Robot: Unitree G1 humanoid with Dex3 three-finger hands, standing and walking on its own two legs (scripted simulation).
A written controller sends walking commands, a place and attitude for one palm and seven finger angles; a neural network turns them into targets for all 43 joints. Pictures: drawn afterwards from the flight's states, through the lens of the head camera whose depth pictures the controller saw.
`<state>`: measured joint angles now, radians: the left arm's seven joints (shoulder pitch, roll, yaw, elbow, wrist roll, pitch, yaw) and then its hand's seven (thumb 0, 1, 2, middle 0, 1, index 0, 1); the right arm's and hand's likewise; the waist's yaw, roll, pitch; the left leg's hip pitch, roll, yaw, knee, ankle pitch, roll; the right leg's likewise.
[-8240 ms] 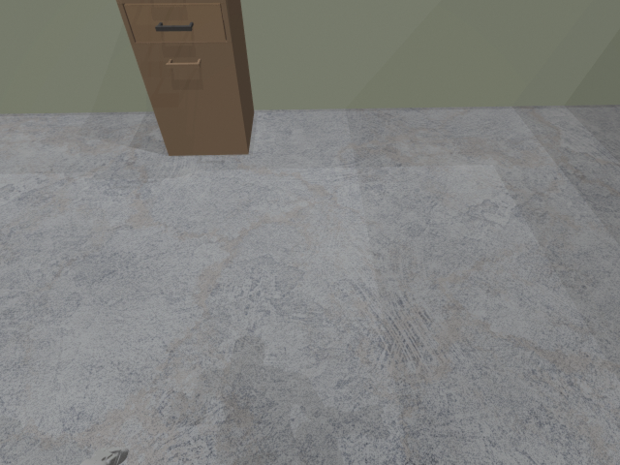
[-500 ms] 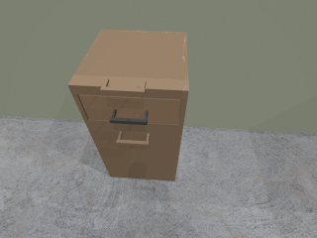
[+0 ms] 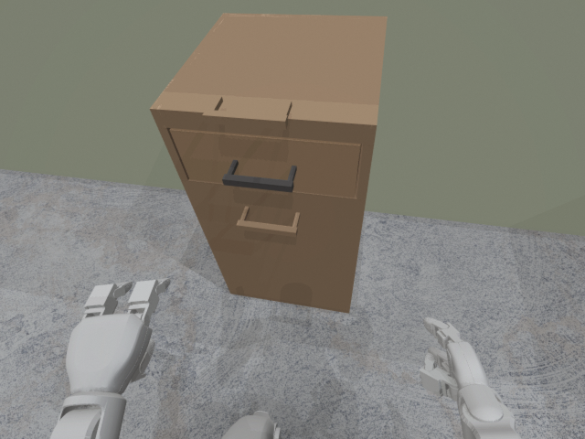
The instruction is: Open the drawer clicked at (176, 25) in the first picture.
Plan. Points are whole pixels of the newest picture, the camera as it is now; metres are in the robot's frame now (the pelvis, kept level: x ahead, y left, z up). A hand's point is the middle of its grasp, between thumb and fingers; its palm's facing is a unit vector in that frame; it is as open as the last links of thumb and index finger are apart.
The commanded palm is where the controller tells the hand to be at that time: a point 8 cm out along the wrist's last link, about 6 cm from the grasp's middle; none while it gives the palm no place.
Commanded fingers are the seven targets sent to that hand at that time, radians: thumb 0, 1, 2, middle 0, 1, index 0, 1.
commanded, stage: raise the hand with hooked fingers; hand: left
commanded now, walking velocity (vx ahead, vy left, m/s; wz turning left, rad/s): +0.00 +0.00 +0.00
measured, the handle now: (260, 175) +0.59 +0.17 -0.04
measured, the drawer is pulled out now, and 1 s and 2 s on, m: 0.00 0.00 0.00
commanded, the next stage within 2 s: move the hooked fingers above the handle in 1.30 s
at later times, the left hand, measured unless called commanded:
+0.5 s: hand (136, 271) +0.29 +0.26 +0.08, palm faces +0.08 -0.10 -0.99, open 12.5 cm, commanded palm +0.26 +0.26 +0.14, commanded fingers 0.00 -0.41 0.34 -0.29 -1.14 -0.29 -1.14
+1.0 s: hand (113, 212) +0.33 +0.29 +0.14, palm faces +0.02 -0.07 -1.00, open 13.8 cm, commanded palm +0.30 +0.29 +0.19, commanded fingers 0.00 -0.50 0.30 -0.30 -1.20 -0.30 -1.20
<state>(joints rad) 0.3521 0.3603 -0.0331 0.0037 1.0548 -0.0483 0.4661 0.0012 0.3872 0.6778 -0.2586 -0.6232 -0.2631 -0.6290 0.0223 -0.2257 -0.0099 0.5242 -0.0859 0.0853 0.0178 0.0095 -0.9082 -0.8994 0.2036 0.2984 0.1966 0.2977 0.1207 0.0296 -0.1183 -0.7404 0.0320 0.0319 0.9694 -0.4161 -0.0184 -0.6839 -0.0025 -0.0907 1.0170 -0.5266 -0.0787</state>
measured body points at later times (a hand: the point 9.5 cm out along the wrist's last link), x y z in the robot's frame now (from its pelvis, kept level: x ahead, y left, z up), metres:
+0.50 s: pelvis +0.02 +0.03 +0.04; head +0.05 +0.00 +0.49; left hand +0.28 +0.26 +0.13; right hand +0.19 -0.23 -0.07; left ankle +0.04 +0.14 -0.68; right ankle -0.01 -0.07 -0.68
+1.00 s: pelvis +0.02 +0.05 +0.06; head +0.05 +0.02 +0.51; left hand +0.33 +0.29 +0.19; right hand +0.21 -0.17 -0.06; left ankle +0.04 +0.14 -0.68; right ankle -0.01 -0.07 -0.68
